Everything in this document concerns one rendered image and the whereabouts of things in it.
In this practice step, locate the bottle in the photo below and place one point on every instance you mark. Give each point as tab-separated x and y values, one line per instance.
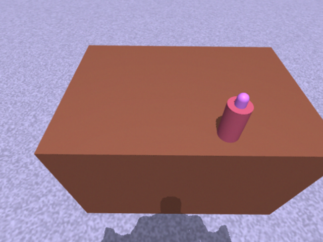
235	117

